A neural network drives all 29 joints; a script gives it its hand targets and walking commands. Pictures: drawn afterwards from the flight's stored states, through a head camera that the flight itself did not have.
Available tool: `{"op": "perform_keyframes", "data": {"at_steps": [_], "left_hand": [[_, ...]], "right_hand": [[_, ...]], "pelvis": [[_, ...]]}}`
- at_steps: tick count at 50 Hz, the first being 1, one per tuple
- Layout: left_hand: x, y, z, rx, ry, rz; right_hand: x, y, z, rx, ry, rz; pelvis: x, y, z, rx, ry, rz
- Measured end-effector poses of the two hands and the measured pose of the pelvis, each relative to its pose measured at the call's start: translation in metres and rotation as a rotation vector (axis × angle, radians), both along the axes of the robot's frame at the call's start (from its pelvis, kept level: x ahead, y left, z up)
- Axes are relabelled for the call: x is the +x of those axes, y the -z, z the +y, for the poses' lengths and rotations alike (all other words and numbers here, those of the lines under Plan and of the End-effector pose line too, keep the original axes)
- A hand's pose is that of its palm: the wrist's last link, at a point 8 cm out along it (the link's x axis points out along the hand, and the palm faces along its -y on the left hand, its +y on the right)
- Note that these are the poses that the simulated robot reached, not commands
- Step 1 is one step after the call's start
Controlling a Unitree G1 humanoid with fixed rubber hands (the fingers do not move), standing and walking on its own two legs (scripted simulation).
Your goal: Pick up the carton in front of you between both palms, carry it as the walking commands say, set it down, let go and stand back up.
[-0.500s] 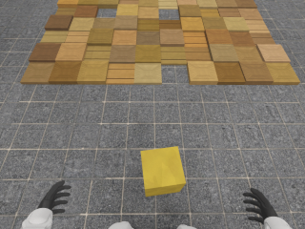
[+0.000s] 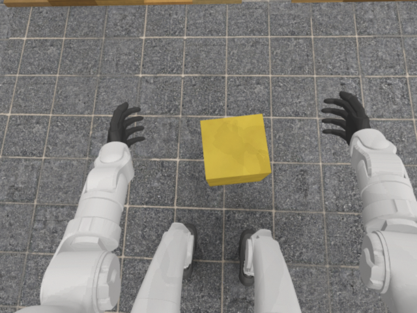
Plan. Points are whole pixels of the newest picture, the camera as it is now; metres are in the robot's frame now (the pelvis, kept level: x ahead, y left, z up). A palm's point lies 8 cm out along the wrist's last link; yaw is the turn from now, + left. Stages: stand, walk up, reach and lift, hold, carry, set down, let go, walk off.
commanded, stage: reach and lift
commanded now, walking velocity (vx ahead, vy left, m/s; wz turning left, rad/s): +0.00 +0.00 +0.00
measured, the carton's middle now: (233, 154) +0.50 -0.02 -0.55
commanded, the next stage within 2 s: none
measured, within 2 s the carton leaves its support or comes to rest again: leaves its support in 1.96 s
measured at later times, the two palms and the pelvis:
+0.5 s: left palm (157, 124) +0.48 +0.18 -0.19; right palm (316, 109) +0.54 -0.20 -0.20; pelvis +0.01 -0.01 -0.06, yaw +2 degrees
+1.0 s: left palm (175, 150) +0.47 +0.18 -0.42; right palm (289, 141) +0.52 -0.19 -0.42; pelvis -0.04 +0.01 -0.26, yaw +3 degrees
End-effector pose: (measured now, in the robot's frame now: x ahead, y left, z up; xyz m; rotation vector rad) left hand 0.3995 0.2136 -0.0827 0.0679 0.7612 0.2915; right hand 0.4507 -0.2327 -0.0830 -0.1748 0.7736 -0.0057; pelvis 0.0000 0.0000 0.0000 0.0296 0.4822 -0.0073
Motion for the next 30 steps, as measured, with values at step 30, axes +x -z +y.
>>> {"op": "perform_keyframes", "data": {"at_steps": [30], "left_hand": [[0.075, 0.169, -0.037, -0.048, -0.010, -0.057]], "right_hand": [[0.077, 0.175, 0.033, 0.065, 0.027, -0.048]], "pelvis": [[0.008, 0.105, 0.000, 0.036, 0.000, 0.425]]}}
